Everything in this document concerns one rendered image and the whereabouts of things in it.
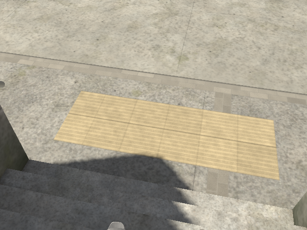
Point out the stairs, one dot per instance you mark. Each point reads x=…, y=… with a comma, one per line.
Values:
x=45, y=196

